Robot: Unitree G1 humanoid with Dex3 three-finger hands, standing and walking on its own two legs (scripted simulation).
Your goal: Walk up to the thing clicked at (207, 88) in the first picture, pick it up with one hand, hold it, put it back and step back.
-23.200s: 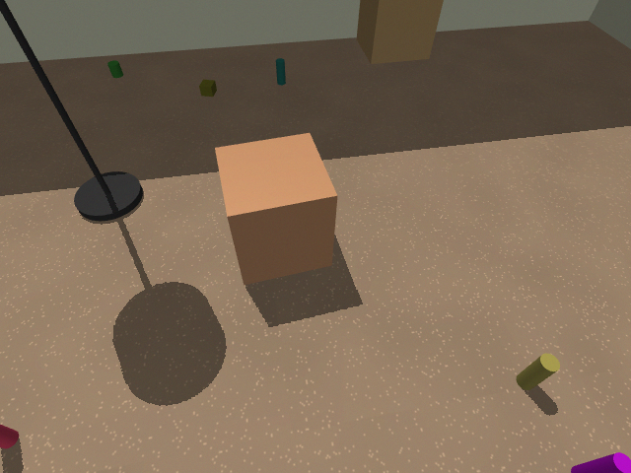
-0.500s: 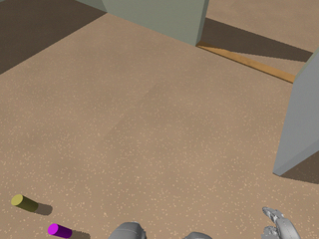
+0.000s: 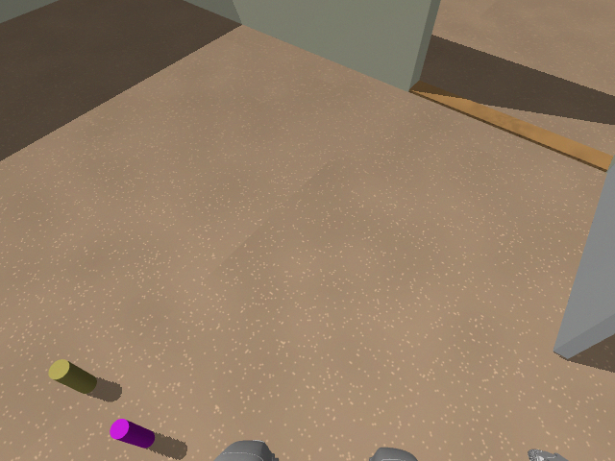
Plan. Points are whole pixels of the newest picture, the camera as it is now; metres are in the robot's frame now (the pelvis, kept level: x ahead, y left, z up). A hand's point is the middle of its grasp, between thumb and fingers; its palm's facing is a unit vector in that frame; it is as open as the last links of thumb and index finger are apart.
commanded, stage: walk up
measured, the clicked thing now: out of the picture +0.69 +2.82 -0.72
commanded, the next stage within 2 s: stand in 0.58 s
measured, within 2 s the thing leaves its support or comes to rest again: neither
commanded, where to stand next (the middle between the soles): +0.06 -0.02 m, yaw -1 degrees
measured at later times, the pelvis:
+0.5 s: pelvis +0.01 -0.01 +0.02, yaw +2 degrees
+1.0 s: pelvis +0.00 -0.01 +0.03, yaw +1 degrees
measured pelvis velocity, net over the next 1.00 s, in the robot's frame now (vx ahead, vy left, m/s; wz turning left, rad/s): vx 0.00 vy -0.01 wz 0.02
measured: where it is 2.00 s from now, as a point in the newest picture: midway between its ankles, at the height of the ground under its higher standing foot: outside the picture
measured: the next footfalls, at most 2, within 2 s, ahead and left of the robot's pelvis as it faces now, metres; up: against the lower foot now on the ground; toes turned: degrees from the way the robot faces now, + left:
none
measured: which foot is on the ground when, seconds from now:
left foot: down 0.00-1.00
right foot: down 0.00-1.00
